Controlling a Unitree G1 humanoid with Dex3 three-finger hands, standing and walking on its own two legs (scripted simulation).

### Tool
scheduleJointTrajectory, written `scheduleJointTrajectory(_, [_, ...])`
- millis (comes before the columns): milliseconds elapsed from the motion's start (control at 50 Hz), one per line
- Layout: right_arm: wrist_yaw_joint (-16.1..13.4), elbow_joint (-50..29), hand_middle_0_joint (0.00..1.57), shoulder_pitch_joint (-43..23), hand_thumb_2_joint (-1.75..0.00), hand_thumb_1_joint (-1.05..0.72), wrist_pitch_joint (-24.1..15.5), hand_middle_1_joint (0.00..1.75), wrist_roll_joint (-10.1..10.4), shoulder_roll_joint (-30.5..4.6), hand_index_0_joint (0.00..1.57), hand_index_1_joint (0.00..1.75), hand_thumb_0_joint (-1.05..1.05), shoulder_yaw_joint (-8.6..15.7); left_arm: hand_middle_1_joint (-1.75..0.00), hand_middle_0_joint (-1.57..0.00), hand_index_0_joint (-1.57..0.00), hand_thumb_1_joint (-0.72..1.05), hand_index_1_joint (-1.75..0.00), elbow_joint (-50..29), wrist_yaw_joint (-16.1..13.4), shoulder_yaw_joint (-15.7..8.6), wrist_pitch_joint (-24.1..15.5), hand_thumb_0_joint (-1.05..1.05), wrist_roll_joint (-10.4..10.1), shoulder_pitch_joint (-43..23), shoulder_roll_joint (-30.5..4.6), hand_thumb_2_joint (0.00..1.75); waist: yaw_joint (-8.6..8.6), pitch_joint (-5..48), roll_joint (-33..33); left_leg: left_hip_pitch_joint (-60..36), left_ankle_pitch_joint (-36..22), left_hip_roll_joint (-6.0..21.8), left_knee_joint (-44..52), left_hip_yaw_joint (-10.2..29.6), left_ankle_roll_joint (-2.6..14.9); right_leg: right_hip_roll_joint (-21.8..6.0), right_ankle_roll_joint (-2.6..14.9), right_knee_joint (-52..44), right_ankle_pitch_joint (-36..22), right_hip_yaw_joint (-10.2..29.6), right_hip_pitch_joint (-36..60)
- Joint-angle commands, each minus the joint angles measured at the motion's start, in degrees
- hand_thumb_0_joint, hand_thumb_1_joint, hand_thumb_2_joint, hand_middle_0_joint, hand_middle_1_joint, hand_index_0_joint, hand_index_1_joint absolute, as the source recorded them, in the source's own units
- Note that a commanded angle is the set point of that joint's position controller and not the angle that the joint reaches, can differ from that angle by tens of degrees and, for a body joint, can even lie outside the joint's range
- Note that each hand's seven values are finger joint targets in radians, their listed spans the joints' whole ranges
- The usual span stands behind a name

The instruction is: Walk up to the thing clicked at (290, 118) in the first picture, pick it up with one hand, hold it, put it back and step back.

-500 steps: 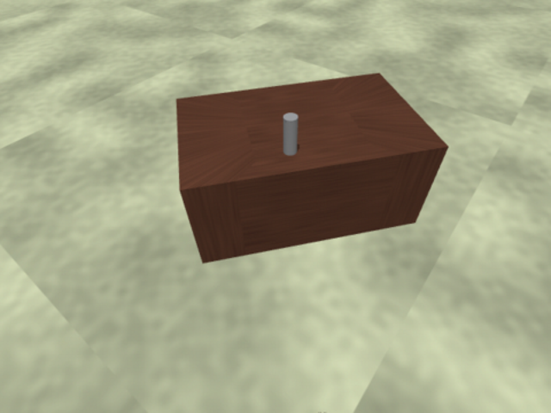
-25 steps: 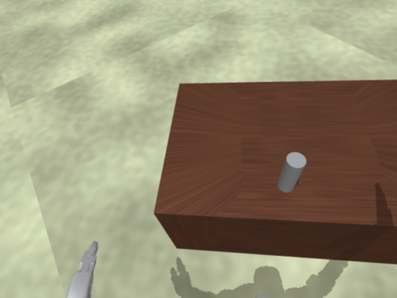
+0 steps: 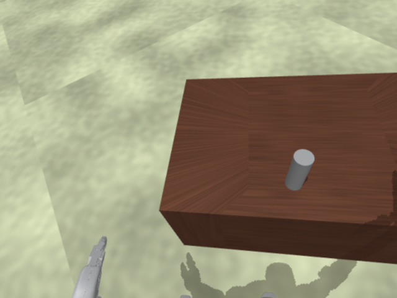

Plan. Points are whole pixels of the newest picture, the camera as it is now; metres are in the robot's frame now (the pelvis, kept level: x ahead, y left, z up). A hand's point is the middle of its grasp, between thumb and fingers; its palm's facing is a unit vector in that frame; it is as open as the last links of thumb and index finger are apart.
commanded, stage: approach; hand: right
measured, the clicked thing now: (298, 171) +0.50 -0.20 -0.20
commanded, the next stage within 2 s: close in in 0.52 s
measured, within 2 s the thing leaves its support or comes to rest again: neither
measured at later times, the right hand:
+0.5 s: hand (354, 179) +0.44 -0.31 -0.13, palm faces +0.17 +0.99 +0.03, open 17.7 cm
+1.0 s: hand (310, 186) +0.46 -0.23 -0.21, palm faces +0.12 +0.99 +0.04, open 17.8 cm
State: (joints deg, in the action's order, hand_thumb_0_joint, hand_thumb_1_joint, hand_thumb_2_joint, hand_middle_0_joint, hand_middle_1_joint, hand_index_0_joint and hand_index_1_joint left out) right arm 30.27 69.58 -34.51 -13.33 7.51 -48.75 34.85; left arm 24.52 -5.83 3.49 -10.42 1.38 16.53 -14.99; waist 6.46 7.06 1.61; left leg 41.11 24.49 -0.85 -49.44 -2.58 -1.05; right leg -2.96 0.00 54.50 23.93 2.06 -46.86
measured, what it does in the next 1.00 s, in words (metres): lowers itself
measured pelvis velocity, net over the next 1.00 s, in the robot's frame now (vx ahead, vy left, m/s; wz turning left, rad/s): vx -0.05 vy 0.00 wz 0.10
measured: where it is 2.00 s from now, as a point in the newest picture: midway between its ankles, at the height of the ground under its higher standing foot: outside the picture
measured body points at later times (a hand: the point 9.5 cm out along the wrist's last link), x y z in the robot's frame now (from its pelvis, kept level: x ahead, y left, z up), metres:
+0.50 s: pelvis -0.04 +0.00 -0.11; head +0.15 -0.09 +0.29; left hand +0.12 +0.27 -0.07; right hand +0.43 -0.37 -0.13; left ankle -0.01 +0.14 -0.69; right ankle +0.02 -0.11 -0.69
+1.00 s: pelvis -0.05 +0.00 -0.17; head +0.14 -0.09 +0.23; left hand +0.10 +0.27 -0.05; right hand +0.45 -0.29 -0.21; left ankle -0.01 +0.14 -0.69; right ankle +0.02 -0.11 -0.69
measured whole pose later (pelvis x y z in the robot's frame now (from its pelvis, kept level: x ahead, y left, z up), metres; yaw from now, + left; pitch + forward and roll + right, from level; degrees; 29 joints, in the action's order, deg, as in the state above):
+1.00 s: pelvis -0.05 +0.00 -0.17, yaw +6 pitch +32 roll +10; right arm 14.1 62.5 -38.8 -30.9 1.2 -38.6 38.1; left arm -17.3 4.5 -8.6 -7.6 4.5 26.6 -19.2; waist 20.0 9.5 2.2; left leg 87.6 36.0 -3.3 -91.2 -6.1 -0.8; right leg -4.8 -0.5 97.5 35.4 7.6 -94.8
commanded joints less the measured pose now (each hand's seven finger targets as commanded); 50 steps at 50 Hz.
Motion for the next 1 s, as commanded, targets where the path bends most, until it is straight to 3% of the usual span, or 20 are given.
scheduleJointTrajectory(0, [0.7, -7.1, 0.05, -17.7, -0.03, 0.61, -6.4, 0.05, 3.0, -16.2, 0.06, 0.05, 0.00, 1.5, -0.04, -0.04, -0.03, -0.56, -0.05, -12.6, 0.0, -4.2, -3.6, 0.00, 0.3, -1.4, -9.5, 0.05, 1.71, 18.1, -8.5, 1.0, -15.2, -1.2, 2.1, 0.6, 1.98, 0.8, 1.43, -2.9, -18.7, 1.3, 14.9])
scheduleJointTrajectory(100, [1.1, -5.3, 0.04, -18.5, -0.03, 0.61, -12.5, 0.05, 4.9, -14.1, 0.06, 0.05, 0.00, 2.3, -0.04, -0.05, -0.04, -0.56, -0.05, -17.9, 1.4, -7.7, -4.4, 0.00, 0.5, 1.4, -12.0, 0.06, 4.46, 21.0, -8.5, 7.9, -12.0, -1.6, -3.5, 0.8, 1.84, 1.1, 1.67, 2.8, -15.8, 2.1, 10.6])
scheduleJointTrajectory(180, [0.1, -4.4, 0.05, -18.6, -0.02, 0.61, -15.9, 0.05, 5.1, -14.7, 0.06, 0.05, 0.00, 4.6, -0.04, -0.04, -0.03, -0.57, -0.05, -22.1, 2.5, -7.3, -4.4, 0.00, 1.0, 5.3, -11.3, 0.06, 4.44, 21.9, -10.6, 13.7, -8.3, -2.1, -8.3, 0.4, 2.13, 1.0, 1.15, 6.2, -13.4, 2.4, 6.2])
scheduleJointTrajectory(260, [-2.3, -7.4, 0.06, -21.1, -0.01, 0.61, -19.3, 0.04, 2.7, -19.4, 0.06, 0.04, 0.00, 7.6, -0.04, -0.04, -0.03, -0.57, -0.05, -26.4, 3.3, -11.3, -4.2, 0.00, 2.0, 6.9, -13.8, 0.06, 4.72, 24.9, -16.3, 18.9, -6.3, -2.5, -13.1, -0.1, 2.62, 0.4, 0.24, 9.7, -14.5, 2.8, 5.8])
scheduleJointTrajectory(320, [-3.8, -7.3, 0.06, -23.0, 0.00, 0.61, -21.6, 0.04, 1.1, -19.1, 0.06, 0.04, 0.00, 7.8, -0.04, -0.04, -0.03, -0.56, -0.05, -26.2, 4.5, -10.0, -3.8, 0.00, 2.8, 5.8, -11.5, 0.06, 4.48, 24.6, -19.5, 23.9, -4.0, -2.6, -17.1, -0.2, 3.06, -0.2, -0.31, 13.2, -13.1, 3.2, 1.5])
scheduleJointTrajectory(380, [-4.9, -11.3, 0.06, -25.5, -0.01, 0.61, -24.0, 0.05, -0.4, -21.8, 0.06, 0.05, 0.00, 9.6, -0.03, -0.04, -0.03, -0.55, -0.04, -32.9, 4.8, -10.8, -4.4, 0.00, 3.5, 4.0, -12.8, 0.06, 5.92, 32.9, -23.9, 25.0, -6.0, -2.5, -20.3, -0.3, 3.16, -0.9, -0.63, 17.3, -15.1, 3.6, 3.5])
scheduleJointTrajectory(420, [-4.8, -4.9, 0.06, -22.7, -0.02, 0.61, -24.5, 0.05, -0.7, -16.7, 0.06, 0.05, 0.00, 7.7, -0.04, -0.04, -0.03, -0.56, -0.05, -32.8, 5.5, -10.2, -4.1, 0.00, 3.7, 4.5, -12.1, 0.06, 7.50, 28.7, -22.0, 28.6, -3.6, -3.0, -22.5, -1.1, 3.22, -1.2, -0.70, 19.1, -12.4, 4.4, -2.0])
scheduleJointTrajectory(440, [-4.8, -3.8, 0.06, -22.1, -0.02, 0.61, -24.8, 0.05, -0.8, -15.6, 0.06, 0.05, 0.00, 7.1, -0.04, -0.04, -0.03, -0.56, -0.05, -34.5, 5.5, -12.0, -4.2, 0.00, 3.8, 3.8, -13.6, 0.06, 8.57, 28.4, -21.4, 30.2, -2.6, -3.1, -23.4, -1.3, 3.25, -1.3, -0.62, 20.4, -10.2, 4.5, -4.4])
scheduleJointTrajectory(480, [-5.6, -8.6, 0.05, -23.4, -0.02, 0.61, -25.3, 0.05, -1.2, -20.0, 0.06, 0.05, 0.00, 9.9, -0.04, -0.04, -0.03, -0.55, -0.05, -40.4, 5.3, -15.4, -4.5, 0.00, 3.7, 4.2, -17.5, 0.06, 9.34, 36.6, -23.6, 30.4, -3.5, -3.2, -25.1, -1.5, 3.32, -1.7, -0.57, 22.3, -11.7, 5.2, -1.3])
scheduleJointTrajectory(500, [-6.0, -6.9, 0.05, -21.8, -0.03, 0.61, -24.9, 0.05, -1.6, -20.2, 0.05, 0.05, 0.00, 10.2, -0.04, -0.04, -0.03, -0.56, -0.05, -40.9, 5.5, -15.9, -4.1, 0.00, 3.8, 6.3, -18.1, 0.06, 9.66, 35.9, -24.4, 31.8, -3.5, -3.2, -25.9, -1.8, 3.35, -1.9, -0.90, 22.8, -12.2, 5.6, -1.5])
scheduleJointTrajectory(540, [-6.3, -2.6, 0.05, -18.1, -0.03, 0.61, -24.3, 0.05, -1.1, -14.5, 0.05, 0.05, 0.00, 8.4, -0.04, -0.04, -0.03, -0.56, -0.05, -41.0, 6.5, -16.2, -3.6, 0.00, 3.6, 9.6, -17.3, 0.06, 11.51, 32.2, -22.8, 33.9, -3.4, -3.6, -27.4, -2.5, 3.28, -1.7, -0.51, 24.8, -12.4, 5.9, -5.1])
scheduleJointTrajectory(620, [-8.2, -6.8, 0.06, -18.5, -0.01, 0.61, -25.5, 0.04, -2.1, -19.9, 0.06, 0.04, 0.00, 12.6, -0.04, -0.04, -0.04, -0.57, -0.05, -43.2, 7.5, -15.7, -2.8, 0.00, 3.4, 12.7, -16.1, 0.06, 10.55, 34.6, -24.3, 36.3, -5.4, -3.6, -31.9, -2.7, 3.56, -1.5, -0.42, 29.9, -14.6, 5.5, -8.6])
scheduleJointTrajectory(700, [-10.9, -14.5, 0.05, -21.9, -0.01, 0.61, -26.7, 0.04, -3.3, -19.8, 0.05, 0.04, 0.00, 13.8, -0.04, -0.04, -0.04, -0.57, -0.05, -48.5, 8.0, -16.8, -2.1, 0.00, 3.4, 12.8, -15.4, 0.06, 10.45, 37.2, -28.9, 36.7, -4.3, -3.3, -33.1, -2.3, 3.60, -1.4, -0.69, 30.5, -11.6, 5.0, -7.8])
scheduleJointTrajectory(740, [-12.1, -19.8, 0.05, -24.0, -0.02, 0.61, -26.5, 0.05, -4.1, -15.9, 0.05, 0.05, 0.00, 10.5, -0.05, -0.04, -0.04, -0.56, -0.05, -53.3, 7.9, -19.6, -2.1, 0.00, 3.4, 10.5, -17.3, 0.06, 10.86, 40.6, -31.2, 36.5, -4.6, -3.6, -33.2, -2.2, 3.51, -1.6, -0.66, 30.6, -11.9, 4.8, -5.1])
scheduleJointTrajectory(760, [-12.5, -18.2, 0.05, -23.2, -0.02, 0.61, -25.4, 0.05, -4.6, -12.1, 0.05, 0.05, 0.00, 7.8, -0.05, -0.04, -0.04, -0.55, -0.05, -51.3, 7.8, -21.7, -1.6, 0.00, 3.4, 11.6, -18.9, 0.06, 12.78, 37.8, -31.2, 38.5, -4.1, -3.6, -33.2, -2.6, 3.42, -2.0, -0.89, 30.5, -11.8, 5.1, -4.7])
scheduleJointTrajectory(780, [-13.1, -15.6, 0.04, -21.2, -0.02, 0.61, -24.3, 0.05, -4.8, -9.9, 0.04, 0.05, 0.00, 6.2, -0.05, -0.04, -0.04, -0.55, -0.05, -51.2, 7.9, -21.9, -1.2, 0.00, 3.2, 12.1, -18.5, 0.06, 12.58, 35.0, -31.1, 39.3, -2.6, -3.7, -32.2, -2.4, 3.37, -1.8, -0.72, 30.2, -9.0, 4.7, -6.7])
scheduleJointTrajectory(820, [-14.4, -19.7, 0.04, -21.5, -0.02, 0.61, -22.8, 0.05, -5.7, -9.5, 0.04, 0.05, 0.00, 5.9, -0.05, -0.04, -0.04, -0.55, -0.05, -50.8, 8.0, -23.0, -0.3, 0.00, 3.0, 14.6, -18.3, 0.06, 12.59, 35.1, -32.0, 38.4, -3.4, -3.4, -31.6, -2.4, 3.32, -1.9, -0.94, 29.4, -8.8, 4.4, -6.3])
scheduleJointTrajectory(860, [-15.5, -21.2, 0.04, -22.3, -0.02, 0.61, -21.3, 0.05, -6.2, -8.3, 0.04, 0.05, 0.00, 5.0, -0.05, -0.04, -0.04, -0.54, -0.05, -49.9, 8.5, -21.8, 0.6, 0.00, 2.9, 16.7, -15.9, 0.05, 11.83, 33.1, -32.1, 39.3, -2.0, -3.3, -31.2, -2.2, 3.27, -1.9, -0.87, 29.3, -6.3, 3.9, -7.8])
scheduleJointTrajectory(920, [-16.5, -17.1, 0.05, -20.4, -0.02, 0.61, -20.5, 0.05, -5.4, -1.3, 0.05, 0.05, 0.00, 2.1, -0.05, -0.04, -0.04, -0.54, -0.05, -45.4, 9.5, -17.5, 1.5, 0.00, 2.7, 16.0, -11.2, 0.05, 11.29, 25.9, -27.8, 42.5, 0.1, -3.4, -33.9, -3.1, 3.37, -1.7, -0.86, 30.1, -3.2, 4.2, -14.7])
scheduleJointTrajectory(980, [-18.6, -19.6, 0.05, -21.8, -0.02, 0.61, -21.3, 0.05, -6.0, -4.5, 0.05, 0.05, 0.00, 4.8, -0.05, -0.04, -0.04, -0.54, -0.05, -54.3, 9.1, -18.3, 1.3, 0.00, 2.7, 11.4, -13.7, 0.05, 10.67, 31.1, -22.4, 39.1, -1.5, -3.4, -34.5, -3.1, 3.11, -1.7, -0.32, 30.8, -3.8, 4.9, -15.3])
